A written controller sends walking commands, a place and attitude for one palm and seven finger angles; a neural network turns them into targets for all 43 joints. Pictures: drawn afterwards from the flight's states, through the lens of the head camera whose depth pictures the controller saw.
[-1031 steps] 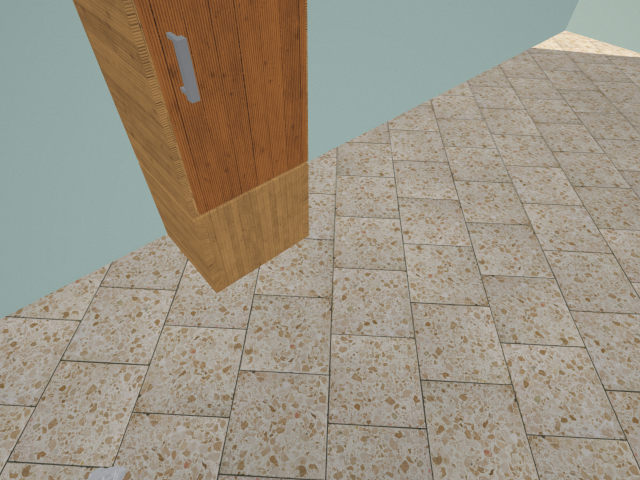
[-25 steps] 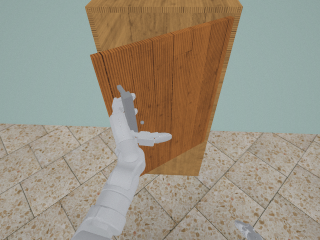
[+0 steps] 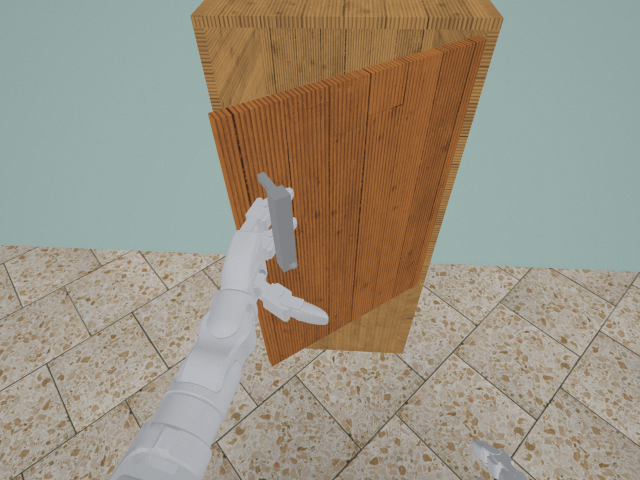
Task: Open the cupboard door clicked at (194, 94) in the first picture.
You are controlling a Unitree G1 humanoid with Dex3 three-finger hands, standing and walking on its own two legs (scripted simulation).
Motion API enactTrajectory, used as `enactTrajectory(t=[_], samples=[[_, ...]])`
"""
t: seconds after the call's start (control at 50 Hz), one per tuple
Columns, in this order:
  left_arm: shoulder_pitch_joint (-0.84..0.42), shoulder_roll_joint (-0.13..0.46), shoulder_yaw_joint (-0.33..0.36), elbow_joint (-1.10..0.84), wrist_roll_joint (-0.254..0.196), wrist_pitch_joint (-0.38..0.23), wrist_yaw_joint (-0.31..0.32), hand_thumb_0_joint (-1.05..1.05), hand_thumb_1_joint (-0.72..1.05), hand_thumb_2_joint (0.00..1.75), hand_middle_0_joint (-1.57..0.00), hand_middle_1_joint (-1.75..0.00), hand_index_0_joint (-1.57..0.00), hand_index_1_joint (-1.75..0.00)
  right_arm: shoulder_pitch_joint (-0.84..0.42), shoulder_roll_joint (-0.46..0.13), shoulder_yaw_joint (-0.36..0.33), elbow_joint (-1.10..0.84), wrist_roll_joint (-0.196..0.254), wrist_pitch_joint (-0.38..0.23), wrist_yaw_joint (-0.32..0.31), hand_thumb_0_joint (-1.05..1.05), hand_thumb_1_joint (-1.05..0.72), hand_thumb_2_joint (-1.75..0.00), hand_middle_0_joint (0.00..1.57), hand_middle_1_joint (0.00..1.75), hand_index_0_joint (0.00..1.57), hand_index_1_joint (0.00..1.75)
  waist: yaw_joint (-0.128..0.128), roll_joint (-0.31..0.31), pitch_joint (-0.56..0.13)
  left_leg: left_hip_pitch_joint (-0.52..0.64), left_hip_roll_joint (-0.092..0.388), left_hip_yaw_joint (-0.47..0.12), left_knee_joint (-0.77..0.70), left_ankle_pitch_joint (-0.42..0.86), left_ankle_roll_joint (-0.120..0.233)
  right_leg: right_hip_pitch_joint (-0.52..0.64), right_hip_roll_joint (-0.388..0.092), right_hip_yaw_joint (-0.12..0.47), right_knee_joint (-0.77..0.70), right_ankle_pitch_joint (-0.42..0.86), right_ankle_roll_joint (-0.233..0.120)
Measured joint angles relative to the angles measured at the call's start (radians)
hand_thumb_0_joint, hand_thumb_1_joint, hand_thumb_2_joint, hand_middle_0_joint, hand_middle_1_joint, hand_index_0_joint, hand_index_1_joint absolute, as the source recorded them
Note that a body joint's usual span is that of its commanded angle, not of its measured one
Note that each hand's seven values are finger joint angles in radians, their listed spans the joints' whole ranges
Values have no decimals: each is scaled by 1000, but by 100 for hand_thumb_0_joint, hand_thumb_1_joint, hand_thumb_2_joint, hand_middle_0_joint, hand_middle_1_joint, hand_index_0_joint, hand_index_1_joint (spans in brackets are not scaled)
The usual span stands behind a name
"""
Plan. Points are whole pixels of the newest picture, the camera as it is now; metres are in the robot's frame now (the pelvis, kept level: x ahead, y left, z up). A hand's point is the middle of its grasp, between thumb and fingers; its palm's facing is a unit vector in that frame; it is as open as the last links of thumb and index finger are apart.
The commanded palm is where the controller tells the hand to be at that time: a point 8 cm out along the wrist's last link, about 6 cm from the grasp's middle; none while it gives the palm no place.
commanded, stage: slide the hand sideways off the handle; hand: left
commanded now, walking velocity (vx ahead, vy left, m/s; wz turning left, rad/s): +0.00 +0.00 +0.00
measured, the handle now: (276, 222) +0.42 +0.09 +0.11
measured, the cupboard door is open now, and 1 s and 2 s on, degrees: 35 37 37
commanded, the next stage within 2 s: draw the hand back to the body in 0.84 s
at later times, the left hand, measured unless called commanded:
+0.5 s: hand (268, 297) +0.30 +0.08 +0.10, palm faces -0.03 -1.00 -0.01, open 16.2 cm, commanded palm +0.28 +0.15 +0.10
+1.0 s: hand (232, 318) +0.27 +0.12 +0.10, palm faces -0.02 -1.00 -0.02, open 16.3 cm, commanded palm +0.25 +0.18 +0.11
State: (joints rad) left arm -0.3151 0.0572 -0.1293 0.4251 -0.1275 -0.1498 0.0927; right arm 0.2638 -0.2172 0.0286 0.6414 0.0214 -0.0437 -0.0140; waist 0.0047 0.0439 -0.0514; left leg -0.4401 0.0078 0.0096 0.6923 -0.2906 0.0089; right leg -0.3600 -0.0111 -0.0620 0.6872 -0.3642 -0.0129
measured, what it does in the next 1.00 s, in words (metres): stands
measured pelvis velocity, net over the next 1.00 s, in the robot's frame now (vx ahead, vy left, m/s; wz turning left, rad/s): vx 0.02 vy -0.03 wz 0.00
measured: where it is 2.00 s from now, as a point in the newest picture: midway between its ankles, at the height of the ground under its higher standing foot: outside the picture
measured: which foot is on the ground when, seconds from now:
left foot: down 0.00-1.00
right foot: down 0.00-1.00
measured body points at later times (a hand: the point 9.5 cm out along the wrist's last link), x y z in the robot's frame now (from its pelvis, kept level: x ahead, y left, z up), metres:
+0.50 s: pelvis +0.02 -0.02 +0.00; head +0.02 -0.03 +0.45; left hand +0.30 +0.14 +0.10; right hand +0.20 -0.24 -0.08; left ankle +0.04 +0.11 -0.72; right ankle +0.00 -0.11 -0.72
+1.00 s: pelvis +0.02 -0.03 +0.00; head +0.02 -0.05 +0.45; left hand +0.27 +0.18 +0.10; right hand +0.20 -0.26 -0.08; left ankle +0.04 +0.11 -0.72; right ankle +0.00 -0.11 -0.72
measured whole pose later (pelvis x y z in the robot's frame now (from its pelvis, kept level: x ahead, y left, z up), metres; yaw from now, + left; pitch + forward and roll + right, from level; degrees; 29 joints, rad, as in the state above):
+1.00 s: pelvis +0.02 -0.03 +0.00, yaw +0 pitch +1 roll +0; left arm 0.18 0.19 0.07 -0.02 -0.23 -0.14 -0.16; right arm 0.22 -0.24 0.03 0.59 0.03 -0.10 -0.06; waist 0.02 0.05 -0.05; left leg -0.39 0.04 -0.01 0.68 -0.32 -0.03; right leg -0.31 0.02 -0.08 0.68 -0.40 -0.05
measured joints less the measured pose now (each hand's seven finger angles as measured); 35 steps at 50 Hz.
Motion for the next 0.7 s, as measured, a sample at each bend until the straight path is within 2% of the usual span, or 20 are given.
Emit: enactTrajectory(t=[0.12,0.24,0.38,0.52,0.7], samples=[[83,-11,11,-90,21,12,0,-1,-50,30,-23,-41,-22,-40,-4,11,7,-22,-5,2,14,1,-91,-90,20,30,20,30,-6,-9,-2,22,9,21,-12,-5,0,11,8,22,-8,2,0],[175,-2,26,-195,20,36,-21,-1,-50,30,-21,-39,-21,-37,-22,23,15,-50,-8,20,11,1,-91,-90,20,30,20,30,-12,-16,0,54,21,36,-34,-9,-6,34,19,37,-28,3,-5],[319,26,41,-342,19,64,-39,-1,-50,30,-19,-34,-19,-33,-42,18,13,-81,-8,41,3,1,-91,-90,20,30,20,30,-3,-14,5,78,27,27,-47,-15,-16,61,26,29,-43,-4,-14],[417,66,79,-430,-15,63,-95,-1,-50,30,-19,-32,-18,-31,-64,6,10,-85,-6,33,-13,1,-91,-90,20,30,20,30,8,-6,5,83,29,8,-45,-21,-27,74,30,10,-43,-17,-24],[475,101,149,-450,-62,52,-179,-1,-50,30,-18,-31,-17,-30,-66,-3,12,-81,-1,9,-30,1,-91,-90,20,30,20,30,12,1,-6,80,30,-10,-42,-24,-39,74,33,-7,-34,-29,-35]])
